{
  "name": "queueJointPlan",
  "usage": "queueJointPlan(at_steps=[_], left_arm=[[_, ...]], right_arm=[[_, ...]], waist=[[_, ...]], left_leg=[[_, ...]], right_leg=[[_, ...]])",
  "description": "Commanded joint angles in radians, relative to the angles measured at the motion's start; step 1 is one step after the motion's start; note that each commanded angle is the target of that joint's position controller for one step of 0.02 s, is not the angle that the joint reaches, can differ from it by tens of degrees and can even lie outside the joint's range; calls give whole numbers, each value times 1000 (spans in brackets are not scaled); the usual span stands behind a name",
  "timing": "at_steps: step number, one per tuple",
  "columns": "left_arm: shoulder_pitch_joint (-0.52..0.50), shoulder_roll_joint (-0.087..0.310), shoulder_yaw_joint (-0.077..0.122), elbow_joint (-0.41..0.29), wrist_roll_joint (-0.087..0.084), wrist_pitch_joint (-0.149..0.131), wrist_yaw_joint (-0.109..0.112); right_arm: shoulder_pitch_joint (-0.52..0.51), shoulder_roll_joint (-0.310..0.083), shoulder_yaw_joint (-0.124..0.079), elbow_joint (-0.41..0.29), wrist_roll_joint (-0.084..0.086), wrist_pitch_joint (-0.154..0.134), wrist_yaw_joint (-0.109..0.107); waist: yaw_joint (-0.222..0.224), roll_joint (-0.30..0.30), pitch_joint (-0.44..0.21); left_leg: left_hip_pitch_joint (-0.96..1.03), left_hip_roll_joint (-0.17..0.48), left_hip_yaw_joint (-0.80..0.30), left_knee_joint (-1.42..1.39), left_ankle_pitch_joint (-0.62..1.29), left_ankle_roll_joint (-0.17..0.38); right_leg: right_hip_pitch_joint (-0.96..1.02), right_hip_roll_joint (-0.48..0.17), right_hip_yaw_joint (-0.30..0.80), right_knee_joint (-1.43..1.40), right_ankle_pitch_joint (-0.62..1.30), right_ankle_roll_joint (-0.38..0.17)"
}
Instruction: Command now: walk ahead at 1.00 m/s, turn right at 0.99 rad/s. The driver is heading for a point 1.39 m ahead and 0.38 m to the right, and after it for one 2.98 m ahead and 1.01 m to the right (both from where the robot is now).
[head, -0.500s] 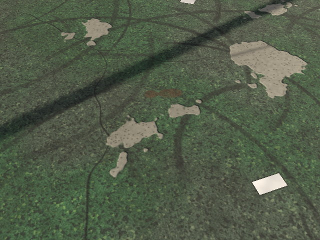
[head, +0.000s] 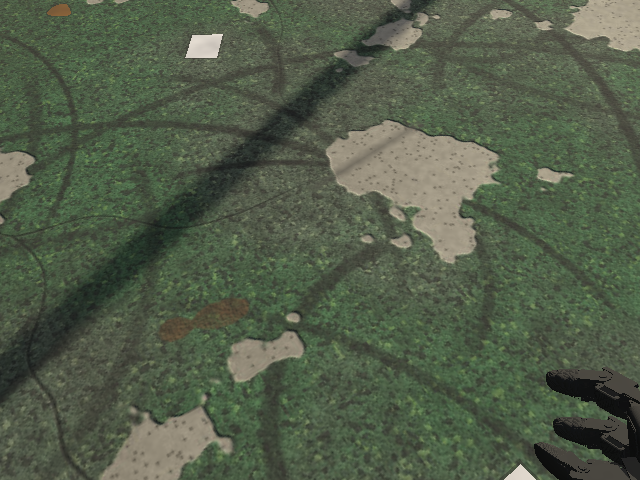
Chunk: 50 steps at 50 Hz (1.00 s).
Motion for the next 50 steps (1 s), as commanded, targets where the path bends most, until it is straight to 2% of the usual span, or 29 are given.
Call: queueJointPlan(at_steps=[1,4,5,6,7,8,9,10,11,13,15,17,21,25,28,30,31,32,33,34,35,36,37,38,40,43,45,47,50], left_arm=[[-69,186,62,-60,-19,-17,19],[-67,176,69,-43,-14,0,27],[-85,174,67,-48,3,7,20],[-126,135,47,-75,33,10,6],[46,-34,4,-100,20,6,-2],[85,12,-15,-130,-55,-3,1],[-30,107,4,-116,-51,5,8],[-130,154,16,-126,-25,9,7],[-198,151,19,-141,2,10,3],[-216,121,23,-153,-7,22,-11],[-217,69,10,-160,-22,33,-16],[-253,43,0,-166,-15,33,-20],[-370,66,-3,-185,-2,12,-39],[-558,46,-17,-243,1,-20,-76],[-566,89,6,-269,1,-27,-83],[-284,186,56,-214,-4,-8,-63],[-27,228,84,-135,-8,7,-44],[62,298,92,-76,5,12,-27],[65,281,79,-86,20,-9,-34],[50,179,59,-59,28,-23,-39],[8,166,51,-40,29,-34,-42],[-69,152,46,-35,33,-45,-45],[-125,100,31,-33,50,-53,-50],[-155,57,19,-30,59,-56,-53],[-162,39,14,-10,29,-62,-50],[-108,89,21,22,27,-73,-29],[-71,89,17,31,28,-75,-15],[8,113,19,59,14,-79,-8],[69,142,21,107,3,-60,-5]], right_arm=[[-89,-93,-37,-85,34,-14,6],[-16,-154,-68,-74,55,-21,4],[141,-190,-95,-42,59,-20,-3],[379,-208,-106,-6,61,-9,-16],[502,-270,-109,19,11,-3,-15],[472,-274,-106,25,-4,-2,10],[378,-177,-90,-9,5,4,3],[344,-146,-81,5,5,16,-3],[335,-145,-80,28,-6,22,-5],[304,-93,-64,72,-12,13,-6],[315,-52,-52,115,9,5,5],[333,-67,-55,142,16,0,10],[367,-114,-60,173,2,-1,5],[492,-147,-51,239,24,10,-3],[519,-210,-51,269,21,30,-15],[493,-248,-53,285,11,51,-28],[436,-250,-50,270,10,60,-39],[500,-96,-17,220,-14,49,-34],[590,-34,12,210,34,3,-21],[416,-128,-18,181,75,-17,-19],[321,-104,-12,139,88,-27,-17],[281,-75,-6,139,67,-31,-20],[300,-67,-11,151,50,-20,-18],[341,-58,-11,163,47,-1,-7],[340,-40,-7,169,37,29,0],[160,-36,6,108,12,34,-2],[48,-29,13,80,5,14,15],[-43,-14,20,53,14,-3,35],[-124,-44,9,8,34,-5,50]], waist=[[-32,-100,17],[-86,-144,-14],[-172,-147,-106],[-298,-137,-276],[-211,251,-461],[-171,537,-482],[-209,342,-308],[-217,166,-197],[-205,38,-126],[-155,58,-54],[-127,83,-23],[-114,35,30],[-117,-19,109],[-172,-30,147],[-117,101,69],[61,204,-111],[196,177,-209],[88,-121,-313],[23,-268,-546],[66,-148,-394],[33,-98,-216],[-22,7,-119],[-80,0,-75],[-125,-55,-65],[-153,-64,-14],[-115,-38,98],[-75,-22,112],[-36,-6,111],[-32,-31,118]], left_leg=[[367,-77,58,-139,130,-19],[385,-61,40,-170,-12,4],[533,-65,61,-145,-91,28],[839,0,40,-57,-191,49],[1222,237,-403,-158,-597,172],[1225,366,-854,-391,-1010,238],[1081,322,-736,-434,-999,214],[948,281,-540,-419,-792,190],[827,241,-385,-404,-586,177],[672,177,-194,-426,-403,175],[624,165,-114,-456,-356,195],[606,181,-57,-498,-300,221],[602,169,120,-579,-139,228],[674,176,240,-653,44,208],[810,199,299,-500,752,203],[809,221,302,-166,1084,187],[617,179,318,132,982,154],[219,33,284,543,-87,127],[36,-94,49,769,-538,143],[-52,-45,7,799,-483,161],[-78,-12,29,752,-424,166],[-45,31,37,680,-366,162],[9,64,40,627,-312,158],[55,85,38,610,-285,150],[53,114,57,541,-289,122],[-56,116,103,340,-109,73],[20,74,164,129,116,68],[148,25,200,-31,282,80],[116,-25,204,-185,257,106]], right_leg=[[-327,-148,197,-158,-2,-88],[-131,-204,260,-20,153,-57],[-107,-180,233,147,329,-25],[-221,-143,178,435,379,15],[-547,-20,84,849,-203,53],[-756,-87,13,1064,-198,61],[-809,-141,-32,1110,-87,70],[-796,-171,-71,1084,-29,73],[-755,-210,-82,1033,-2,70],[-673,-270,-69,939,30,59],[-680,-282,-72,899,7,49],[-748,-272,-53,844,64,49],[-797,-231,-81,605,285,59],[-675,-198,-212,326,395,31],[-514,-92,-320,253,266,-9],[-180,-53,-305,233,205,-61],[159,-89,-247,159,265,-83],[539,-295,123,200,69,-106],[656,-473,652,-17,-318,-224],[534,-440,602,-124,-341,-177],[347,-416,461,-155,-224,-168],[168,-382,351,-173,-93,-153],[41,-336,244,-185,-17,-139],[-42,-317,194,-206,5,-140],[-145,-302,117,-258,42,-143],[-215,-276,5,-319,186,-135],[-253,-226,-94,-341,272,-105],[-250,-239,-119,-398,278,-91],[-11,-292,-138,-377,418,-67]])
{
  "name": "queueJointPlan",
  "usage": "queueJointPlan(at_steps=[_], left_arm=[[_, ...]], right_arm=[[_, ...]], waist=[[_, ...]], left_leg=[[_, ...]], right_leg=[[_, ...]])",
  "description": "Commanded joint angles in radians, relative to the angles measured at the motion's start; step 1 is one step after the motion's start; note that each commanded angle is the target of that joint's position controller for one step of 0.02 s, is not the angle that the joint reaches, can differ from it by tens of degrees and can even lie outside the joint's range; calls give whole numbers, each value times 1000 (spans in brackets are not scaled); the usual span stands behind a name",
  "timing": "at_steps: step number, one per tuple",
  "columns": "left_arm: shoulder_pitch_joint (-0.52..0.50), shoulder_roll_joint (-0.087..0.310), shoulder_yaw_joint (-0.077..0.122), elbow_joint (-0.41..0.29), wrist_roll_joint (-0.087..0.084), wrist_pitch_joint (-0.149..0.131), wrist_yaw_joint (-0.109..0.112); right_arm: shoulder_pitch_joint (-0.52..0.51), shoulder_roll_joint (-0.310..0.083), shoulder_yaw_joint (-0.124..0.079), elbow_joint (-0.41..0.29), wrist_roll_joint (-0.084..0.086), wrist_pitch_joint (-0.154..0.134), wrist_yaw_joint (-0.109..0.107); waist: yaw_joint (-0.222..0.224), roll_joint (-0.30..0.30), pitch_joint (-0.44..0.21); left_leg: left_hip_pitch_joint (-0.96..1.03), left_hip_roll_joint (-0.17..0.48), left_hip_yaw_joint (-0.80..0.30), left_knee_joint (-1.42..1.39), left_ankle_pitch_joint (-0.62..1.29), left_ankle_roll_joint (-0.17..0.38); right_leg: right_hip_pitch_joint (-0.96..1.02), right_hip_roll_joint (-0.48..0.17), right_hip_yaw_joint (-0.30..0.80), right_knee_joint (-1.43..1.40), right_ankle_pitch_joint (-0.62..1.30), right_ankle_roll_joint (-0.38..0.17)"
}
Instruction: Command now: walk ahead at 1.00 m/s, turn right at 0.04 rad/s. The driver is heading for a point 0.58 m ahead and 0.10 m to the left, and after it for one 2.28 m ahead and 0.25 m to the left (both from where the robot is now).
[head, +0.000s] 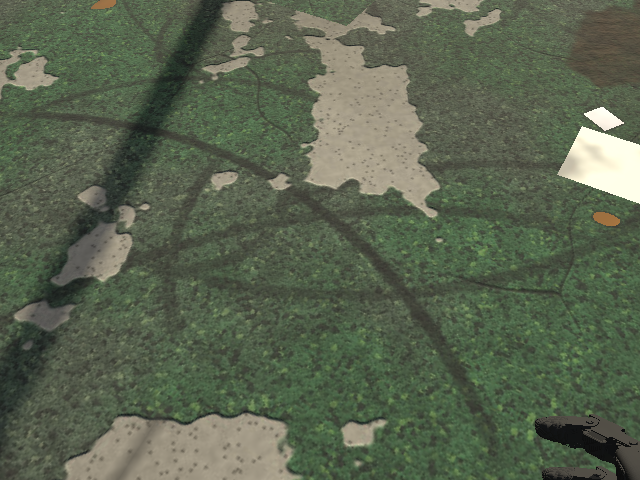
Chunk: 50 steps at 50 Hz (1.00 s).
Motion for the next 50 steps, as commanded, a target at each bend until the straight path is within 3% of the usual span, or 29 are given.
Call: queueJointPlan(at_steps=[1,3,4,5,6,7,8,9,10,12,13,15,17,21,25,27,28,29,30,31,32,33,34,36,38,40,43,48,50], left_arm=[[0,176,35,-24,-5,7,12],[1,215,42,-6,30,30,17],[-16,231,44,3,56,46,19],[-95,233,40,-10,66,61,24],[76,66,3,-38,56,49,15],[125,27,-30,-4,14,13,-6],[-56,161,10,-50,-38,-4,-5],[-198,169,5,-107,-51,-19,-1],[-277,141,-2,-128,-35,-30,0],[-237,100,0,-117,-18,-11,-5],[-213,80,-3,-107,-15,4,-4],[-252,58,-14,-121,-4,25,3],[-370,72,-19,-164,15,20,7],[-558,61,-29,-214,11,-8,-23],[-645,105,-11,-258,-5,-15,-45],[-543,166,17,-249,-14,-7,-44],[-385,209,40,-217,-24,3,-34],[-142,244,60,-155,-25,19,-19],[-12,359,83,-121,18,16,-13],[50,319,81,-93,1,8,-28],[4,226,58,-79,2,6,-22],[-74,189,47,-84,11,2,-20],[-141,173,41,-83,26,-6,-25],[-227,90,18,-79,49,-16,-33],[-243,77,13,-64,21,-19,-34],[-216,118,21,-47,13,-24,-24],[-163,130,20,-31,14,-28,-3],[-15,179,23,27,-8,-13,14],[4,192,26,42,1,13,19]], right_arm=[[-143,-77,-21,-112,12,-19,19],[-44,-136,-50,-115,22,-9,13],[106,-181,-71,-88,35,3,1],[352,-207,-85,-30,36,21,-18],[494,-288,-104,6,-17,17,-22],[564,-232,-101,39,2,5,-5],[515,-154,-84,53,-3,9,-17],[439,-129,-76,54,-12,8,-20],[380,-121,-72,61,-27,2,-15],[296,-49,-49,64,-52,-10,-4],[275,-33,-44,67,-35,-10,0],[269,-56,-47,83,-7,-14,-1],[302,-102,-58,94,-9,-21,-13],[414,-128,-63,123,10,-33,-32],[495,-161,-69,162,13,7,-41],[493,-203,-78,170,-15,35,-45],[474,-216,-79,173,-34,52,-49],[425,-204,-71,159,-43,66,-57],[593,-20,-27,120,-41,45,-44],[647,14,-1,149,3,7,-30],[472,-112,-36,112,50,-12,-34],[325,-124,-35,61,58,-25,-38],[237,-105,-31,41,32,-32,-41],[290,-75,-35,50,15,-8,-31],[306,-42,-28,58,12,21,-29],[213,-39,-21,26,-2,30,-34],[53,-46,-16,-18,-13,14,-24],[-124,-40,-10,-80,13,-10,13],[-142,-74,-26,-103,12,-15,25]], waist=[[-50,-60,135],[-132,-144,13],[-222,-196,-87],[-366,-209,-196],[-255,80,-421],[-271,260,-625],[-294,202,-428],[-271,88,-252],[-228,-42,-125],[-114,-28,-47],[-84,-14,-21],[-61,-4,61],[-87,-19,118],[-158,-42,128],[-160,-11,131],[-79,73,21],[15,120,-79],[147,117,-196],[35,-190,-410],[36,-369,-603],[64,-291,-398],[49,-171,-233],[13,-43,-121],[-100,-83,-71],[-142,-92,-12],[-133,-66,75],[-86,-43,122],[-34,-50,156],[-57,-64,127]], left_leg=[[185,-84,52,-118,-4,28],[283,-161,95,-71,-169,62],[432,-179,101,-23,-240,88],[720,-120,62,-2,-253,113],[1246,163,-401,61,-522,273],[1410,276,-887,-185,-955,363],[1302,227,-831,-283,-1005,285],[1118,200,-663,-299,-858,250],[913,159,-550,-332,-694,240],[668,95,-402,-375,-586,241],[610,84,-358,-404,-573,247],[503,83,-290,-468,-545,245],[466,60,-206,-511,-440,240],[433,12,-53,-585,-337,187],[777,87,-28,-519,-98,152],[929,122,-22,-329,369,125],[943,123,-7,-135,574,110],[765,93,22,177,538,75],[308,-52,-15,646,-86,33],[133,-163,-150,847,-694,33],[9,-103,-151,888,-669,69],[-24,-61,-130,853,-622,79],[11,-27,-112,776,-576,82],[123,35,-123,685,-505,73],[126,63,-108,618,-509,53],[40,80,-88,514,-410,21],[65,46,-20,242,-133,-3],[171,-33,21,-70,47,16],[158,-89,56,-121,-56,36]], right_leg=[[-175,-263,48,-66,625,-98],[-16,-294,46,125,1125,-71],[3,-305,42,317,1336,-62],[-147,-291,12,624,1346,-33],[-621,-150,29,1122,705,13],[-799,-5,172,1330,-61,20],[-923,-77,158,1358,-31,-16],[-956,-123,141,1323,-6,-30],[-936,-151,120,1244,20,-36],[-832,-216,126,1156,69,-29],[-821,-235,118,1115,62,-17],[-863,-273,99,1016,90,16],[-916,-280,72,861,261,51],[-699,-207,-14,498,646,60],[-762,-146,-28,323,579,38],[-676,-82,-64,368,409,5],[-525,-57,-80,402,335,-25],[-219,-98,-49,442,295,-47],[274,-374,432,462,2,-196],[411,-466,886,199,-431,-271],[302,-426,820,109,-424,-197],[124,-396,642,116,-244,-168],[-71,-348,510,102,-56,-149],[-282,-289,371,67,35,-152],[-389,-277,304,7,50,-164],[-443,-276,246,-49,123,-172],[-475,-215,99,-87,291,-138],[-286,-266,29,-137,408,-116],[-108,-294,16,-48,692,-89]])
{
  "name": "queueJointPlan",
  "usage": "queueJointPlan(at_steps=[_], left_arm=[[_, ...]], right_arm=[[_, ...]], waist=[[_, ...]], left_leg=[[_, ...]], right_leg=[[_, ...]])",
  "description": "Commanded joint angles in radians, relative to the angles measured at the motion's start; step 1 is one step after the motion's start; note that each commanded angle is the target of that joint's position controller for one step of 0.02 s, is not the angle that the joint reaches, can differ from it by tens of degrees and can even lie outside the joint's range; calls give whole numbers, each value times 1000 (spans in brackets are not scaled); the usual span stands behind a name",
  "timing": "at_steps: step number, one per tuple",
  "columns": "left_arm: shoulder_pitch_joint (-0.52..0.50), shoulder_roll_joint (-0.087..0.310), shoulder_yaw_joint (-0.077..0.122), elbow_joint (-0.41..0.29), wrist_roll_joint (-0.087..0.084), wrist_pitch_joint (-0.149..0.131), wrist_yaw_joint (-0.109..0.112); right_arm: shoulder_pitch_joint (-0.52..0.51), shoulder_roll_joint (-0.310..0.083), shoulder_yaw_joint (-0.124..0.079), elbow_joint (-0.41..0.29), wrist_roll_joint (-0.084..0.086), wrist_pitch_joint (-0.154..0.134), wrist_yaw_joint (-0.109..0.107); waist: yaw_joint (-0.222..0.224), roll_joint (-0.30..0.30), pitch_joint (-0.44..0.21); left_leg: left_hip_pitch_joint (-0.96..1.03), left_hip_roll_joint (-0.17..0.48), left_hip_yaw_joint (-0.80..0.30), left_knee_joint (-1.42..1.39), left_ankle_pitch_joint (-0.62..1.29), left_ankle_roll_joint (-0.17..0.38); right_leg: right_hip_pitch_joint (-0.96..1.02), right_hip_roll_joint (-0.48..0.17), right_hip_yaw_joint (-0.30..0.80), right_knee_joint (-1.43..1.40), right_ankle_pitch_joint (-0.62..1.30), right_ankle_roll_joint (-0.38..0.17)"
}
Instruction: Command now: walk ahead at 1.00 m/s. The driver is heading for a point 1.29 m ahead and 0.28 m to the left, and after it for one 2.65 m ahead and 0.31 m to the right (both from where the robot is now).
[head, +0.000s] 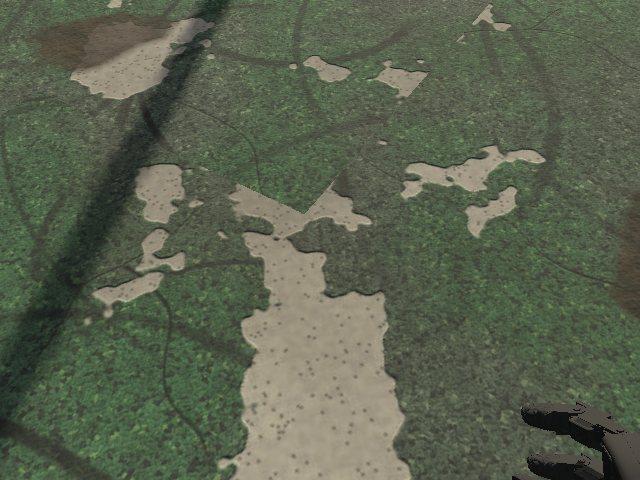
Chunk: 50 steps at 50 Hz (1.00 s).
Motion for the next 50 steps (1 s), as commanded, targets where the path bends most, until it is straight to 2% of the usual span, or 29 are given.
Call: queueJointPlan(at_steps=[1,3,4,5,6,7,9,10,11,13,17,20,24,26,27,28,29,30,31,32,33,34,36,37,39,42,46,48,50], left_arm=[[12,209,47,-24,16,22,15],[-32,240,53,-17,57,52,18],[-78,209,39,-45,66,59,24],[115,5,-9,-69,37,28,-3],[75,76,-5,-41,-5,-12,-13],[-103,161,21,-101,-49,-28,-12],[-289,124,12,-158,-25,-46,-6],[-246,108,15,-156,-20,-35,-10],[-217,90,13,-144,-15,-17,-12],[-214,58,5,-146,-7,12,-8],[-435,75,-3,-222,20,6,-6],[-567,59,-11,-259,8,-14,-32],[-638,101,6,-303,-7,-19,-53],[-518,166,36,-292,-18,-10,-50],[-347,208,59,-255,-28,1,-40],[-105,239,74,-196,-23,15,-23],[-6,356,104,-171,18,4,-26],[48,268,88,-152,15,-2,-34],[-20,199,71,-140,17,-7,-26],[-103,174,65,-144,22,-12,-23],[-168,151,60,-135,34,-20,-25],[-215,111,50,-127,51,-31,-28],[-271,53,40,-106,36,-34,-34],[-287,64,44,-96,25,-34,-34],[-294,88,51,-87,29,-36,-28],[-282,107,51,-89,43,-36,-5],[-201,167,55,-78,41,-22,26],[-173,217,62,-84,41,-3,45],[-198,283,82,-104,36,30,70]], right_arm=[[-82,-119,-41,-96,9,-17,12],[213,-197,-80,-41,29,5,-10],[464,-230,-91,23,21,23,-27],[547,-329,-118,56,-14,12,-20],[593,-226,-102,83,-12,9,-21],[517,-165,-86,92,-16,6,-28],[384,-123,-72,95,-40,-7,-16],[337,-84,-60,95,-58,-15,-11],[306,-46,-50,97,-53,-16,-6],[292,-52,-48,113,-19,-17,-6],[362,-118,-63,136,-17,-26,-35],[461,-140,-64,163,1,-33,-49],[528,-176,-72,198,2,4,-59],[522,-217,-82,205,-28,32,-61],[499,-225,-83,207,-47,50,-64],[465,-194,-68,188,-54,60,-70],[679,20,-13,163,-33,32,-46],[667,-16,-10,195,12,0,-42],[476,-129,-46,141,58,-9,-50],[356,-139,-47,102,54,-16,-58],[307,-122,-50,89,29,-16,-61],[345,-108,-58,95,24,2,-57],[408,-63,-62,122,33,46,-48],[396,-46,-61,116,34,64,-48],[325,-44,-61,90,27,82,-50],[223,-59,-64,54,19,74,-40],[95,-53,-58,2,16,51,4],[82,-85,-73,-26,19,41,27],[220,-142,-103,-14,36,57,32]], waist=[[-90,-88,81],[-268,-178,-109],[-379,-158,-255],[-228,236,-453],[-282,253,-530],[-278,215,-301],[-206,-36,-77],[-132,-4,-62],[-97,11,-42],[-57,23,29],[-109,-7,131],[-160,-23,135],[-152,7,133],[-64,91,16],[35,136,-87],[155,123,-212],[14,-241,-444],[57,-304,-575],[68,-262,-339],[50,-127,-196],[4,-47,-103],[-59,-74,-72],[-114,-102,-30],[-126,-109,11],[-125,-80,80],[-112,-45,130],[-77,9,156],[-100,-38,102],[-205,-133,11]], left_leg=[[165,-99,68,-36,-106,29],[454,-138,86,34,-224,78],[835,-23,-38,128,-307,98],[1270,247,-652,24,-806,319],[1317,263,-933,-205,-1008,301],[1175,237,-774,-235,-936,241],[795,156,-508,-277,-592,204],[680,130,-429,-293,-544,207],[604,110,-387,-318,-528,213],[486,106,-317,-381,-529,216],[418,57,-151,-449,-339,193],[412,47,-67,-520,-307,163],[752,119,-41,-447,-45,128],[904,151,-33,-243,436,102],[903,150,-17,-33,627,86],[666,124,-16,301,500,60],[173,-65,-58,791,-237,7],[76,-107,-193,909,-649,38],[-29,-57,-167,950,-614,60],[-45,-12,-150,911,-550,61],[-13,28,-143,849,-497,58],[65,73,-161,804,-446,56],[125,110,-154,771,-428,50],[106,125,-146,756,-427,45],[29,126,-139,712,-329,34],[-7,82,-69,523,-132,30],[-3,26,57,286,1,63],[106,-57,159,213,-24,89],[283,-135,216,248,-152,101]], right_leg=[[-84,-275,38,77,943,-104],[-52,-288,18,447,1358,-75],[-313,-266,15,782,1185,-59],[-793,-36,71,1265,337,4],[-906,-3,189,1351,-44,-29],[-1005,-68,164,1375,-23,-57],[-961,-137,135,1245,56,-70],[-898,-177,148,1202,97,-67],[-865,-196,142,1173,101,-56],[-879,-236,125,1086,89,-25],[-949,-236,64,772,419,33],[-766,-173,3,526,677,32],[-815,-108,-10,362,589,10],[-717,-42,-49,415,416,-24],[-549,-21,-65,451,347,-54],[-196,-106,24,511,284,-75],[299,-416,603,455,-172,-266],[346,-448,916,208,-486,-246],[195,-423,763,155,-395,-165],[15,-394,595,155,-203,-131],[-159,-365,465,140,-57,-118],[-286,-337,364,124,30,-104],[-396,-298,202,74,111,-81],[-443,-302,143,49,157,-72],[-478,-280,25,13,269,-52],[-473,-224,-125,-27,392,-25],[-310,-237,-233,-18,645,34],[-206,-245,-268,91,1105,74],[-143,-283,-273,313,1542,74]])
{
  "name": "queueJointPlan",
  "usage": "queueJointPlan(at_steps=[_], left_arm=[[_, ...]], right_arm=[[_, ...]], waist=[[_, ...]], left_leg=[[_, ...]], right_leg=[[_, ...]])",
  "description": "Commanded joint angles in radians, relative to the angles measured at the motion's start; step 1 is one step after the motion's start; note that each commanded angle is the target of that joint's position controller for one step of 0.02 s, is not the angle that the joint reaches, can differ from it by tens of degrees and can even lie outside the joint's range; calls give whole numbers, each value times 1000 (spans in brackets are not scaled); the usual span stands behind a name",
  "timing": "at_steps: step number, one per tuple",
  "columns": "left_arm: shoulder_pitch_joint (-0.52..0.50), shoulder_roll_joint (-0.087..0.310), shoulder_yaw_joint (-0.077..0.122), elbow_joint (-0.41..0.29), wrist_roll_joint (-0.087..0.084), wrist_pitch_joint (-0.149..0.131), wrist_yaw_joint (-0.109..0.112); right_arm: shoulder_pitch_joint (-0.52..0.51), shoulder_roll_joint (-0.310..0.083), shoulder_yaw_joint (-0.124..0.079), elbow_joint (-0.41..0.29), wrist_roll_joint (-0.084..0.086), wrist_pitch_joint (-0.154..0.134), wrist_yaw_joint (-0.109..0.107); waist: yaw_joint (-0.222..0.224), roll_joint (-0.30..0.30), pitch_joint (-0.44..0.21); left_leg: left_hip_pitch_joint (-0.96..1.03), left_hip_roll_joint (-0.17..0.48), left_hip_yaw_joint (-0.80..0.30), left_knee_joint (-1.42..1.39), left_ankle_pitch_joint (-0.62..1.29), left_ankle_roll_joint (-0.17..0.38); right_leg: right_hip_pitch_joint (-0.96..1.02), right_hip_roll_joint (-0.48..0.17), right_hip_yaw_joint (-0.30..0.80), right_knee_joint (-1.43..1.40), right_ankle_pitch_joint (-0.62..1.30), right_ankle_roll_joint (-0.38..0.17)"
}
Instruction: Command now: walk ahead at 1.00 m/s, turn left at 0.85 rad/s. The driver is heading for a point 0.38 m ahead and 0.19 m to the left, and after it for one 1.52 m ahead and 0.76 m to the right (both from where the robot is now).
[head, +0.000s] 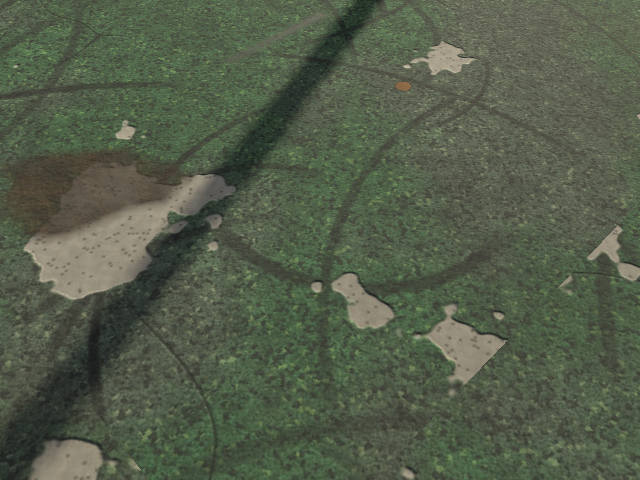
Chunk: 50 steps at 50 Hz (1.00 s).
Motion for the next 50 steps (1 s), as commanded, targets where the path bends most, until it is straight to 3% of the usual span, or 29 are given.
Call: queueJointPlan(at_steps=[1,2,3,4,5,6,7,8,10,12,15,17,19,21,22,23,24,25,26,27,28,31,34,37,41,47,48,49,50], left_arm=[[-137,298,71,-112,-11,25,32],[-229,293,73,-147,-20,22,18],[-313,155,38,-160,-39,-3,-16],[-188,-30,-12,-238,-46,-50,-43],[-219,29,-20,-294,-55,-96,-60],[-291,94,-5,-319,-69,-118,-65],[-290,94,0,-313,-58,-120,-60],[-266,89,0,-304,-39,-108,-52],[-233,128,17,-288,-19,-73,-37],[-339,121,14,-327,-3,-56,-22],[-486,7,-19,-383,17,-57,-35],[-502,16,-8,-390,1,-62,-50],[-536,44,8,-407,-11,-61,-57],[-434,96,36,-377,-17,-65,-60],[-279,120,50,-332,-25,-69,-65],[-52,147,58,-267,-26,-68,-72],[-1,223,59,-258,-3,-63,-81],[-15,232,63,-253,-5,-59,-92],[-104,211,73,-313,-15,-38,-82],[-180,167,59,-341,-24,-13,-67],[-202,167,52,-342,-27,4,-61],[-211,166,55,-331,-25,26,-52],[-183,193,69,-317,-34,48,-33],[-179,234,88,-325,-53,90,-5],[-155,217,91,-331,-55,128,19],[-167,201,100,-367,-55,142,17],[-160,172,90,-372,-62,143,12],[-73,111,71,-359,-55,148,8],[-53,145,78,-387,-64,144,1]], right_arm=[[268,-183,-74,-20,12,17,5],[538,-260,-113,54,4,38,-15],[615,-224,-101,114,2,52,-37],[483,-195,-72,78,-41,28,-29],[420,-139,-53,27,-54,-1,-24],[401,-117,-52,11,-53,-26,-21],[334,-118,-51,-2,-47,-44,-14],[255,-131,-52,-26,-41,-56,-16],[188,-114,-42,-52,-33,-57,-38],[211,-99,-38,-48,-20,-55,-66],[285,-78,-34,2,-19,-30,-103],[390,-72,-31,50,-25,-20,-98],[421,-59,-28,80,-30,-10,-96],[390,-83,-35,80,-45,-7,-102],[320,-112,-43,61,-54,-6,-105],[224,-110,-40,24,-67,-10,-104],[345,-6,-19,-13,-99,-14,-100],[536,-16,9,15,-50,-17,-76],[417,-97,0,-8,-41,-11,-74],[236,-144,-14,-62,-50,-7,-79],[136,-137,-18,-91,-67,-2,-88],[135,-88,-14,-117,-76,17,-105],[103,-56,-7,-117,-74,17,-122],[46,-81,-15,-118,-66,29,-123],[-70,-88,-19,-137,-53,22,-114],[-72,-124,-42,-118,-36,-25,-92],[-47,-134,-48,-106,-37,-26,-92],[-59,-164,-52,-119,-53,-15,-99],[-67,-197,-54,-132,-92,2,-98]], waist=[[-254,-154,-73],[-380,-126,-161],[-391,115,-60],[-151,414,-79],[-152,295,-176],[-141,114,-111],[-71,-94,-49],[-19,-123,-9],[21,-111,30],[-15,-93,75],[-123,-10,83],[-190,50,32],[-207,80,17],[-136,98,-53],[-37,109,-116],[80,102,-216],[-15,-235,-371],[-55,-346,-528],[5,-193,-514],[18,-37,-390],[-6,88,-259],[-84,-5,-144],[-89,-36,-173],[-82,-68,-207],[-37,-144,-128],[-41,-197,-107],[-48,-141,-131],[2,16,-201],[27,227,-189]], left_leg=[[496,-121,91,68,-158,51],[815,-97,-13,31,-189,99],[894,-55,-129,-93,-168,133],[1021,35,-598,-194,-355,301],[1034,135,-930,-406,-642,357],[948,155,-978,-515,-751,310],[786,143,-946,-537,-778,270],[640,115,-897,-524,-699,269],[473,32,-740,-535,-537,245],[356,-25,-611,-551,-399,223],[252,-114,-356,-470,-81,107],[347,-81,-359,-447,-108,73],[509,-52,-356,-368,-45,48],[644,-23,-345,-232,230,10],[663,-22,-303,-84,388,-25],[607,-42,-252,180,339,-68],[330,-162,-185,620,-543,-146],[72,-193,-274,847,-770,-188],[23,-132,-324,896,-669,-183],[20,-103,-302,816,-590,-167],[24,-104,-271,743,-575,-163],[124,-88,-264,506,-560,-159],[173,-116,-247,281,-534,-187],[198,-138,-274,173,-404,-204],[217,-155,-302,20,-339,-201],[432,-134,-312,-337,-277,-170],[551,-60,-325,-441,-177,-137],[714,133,-461,-411,-77,-47],[720,293,-639,-417,62,90]], right_leg=[[-240,-298,36,406,1742,-13],[-405,-281,76,724,1632,-37],[-637,-77,74,1200,581,-32],[-1029,77,270,1483,-110,-20],[-1145,54,442,1477,-68,-79],[-1162,10,457,1368,1,-117],[-1105,-38,464,1235,84,-122],[-1040,-66,472,1149,115,-94],[-937,-106,473,1003,142,-28],[-877,-119,423,774,210,20],[-702,-74,282,414,660,36],[-652,-39,267,306,842,22],[-704,-22,268,234,788,-16],[-650,24,251,226,702,-63],[-534,31,251,215,723,-83],[-340,-41,321,230,847,-110],[-17,-273,655,353,1260,-236],[233,-464,1106,269,1087,-443],[172,-417,1118,209,762,-414],[-2,-341,991,182,613,-345],[-203,-281,919,144,585,-309],[-466,-164,799,90,663,-269],[-531,-138,770,115,827,-256],[-552,-116,801,113,603,-204],[-571,-70,855,86,267,-164],[-510,-46,956,180,322,-137],[-556,0,917,267,162,-109],[-664,77,788,463,-133,-69],[-828,162,601,661,-242,-25]])
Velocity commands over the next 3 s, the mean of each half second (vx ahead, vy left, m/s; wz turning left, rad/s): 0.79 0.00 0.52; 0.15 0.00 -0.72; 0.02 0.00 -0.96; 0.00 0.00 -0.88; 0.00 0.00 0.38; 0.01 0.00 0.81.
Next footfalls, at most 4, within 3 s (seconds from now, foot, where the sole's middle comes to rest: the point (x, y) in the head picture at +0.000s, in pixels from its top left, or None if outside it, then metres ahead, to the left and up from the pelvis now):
0.04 left None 0.26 0.04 -0.74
0.46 right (353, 394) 0.70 -0.03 -0.74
0.98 left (277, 363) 0.76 0.15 -0.74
1.48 right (380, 429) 0.62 -0.09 -0.74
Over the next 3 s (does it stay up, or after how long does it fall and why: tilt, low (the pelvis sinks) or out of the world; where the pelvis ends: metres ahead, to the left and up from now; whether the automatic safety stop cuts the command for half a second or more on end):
stays up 0.75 0.00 0.03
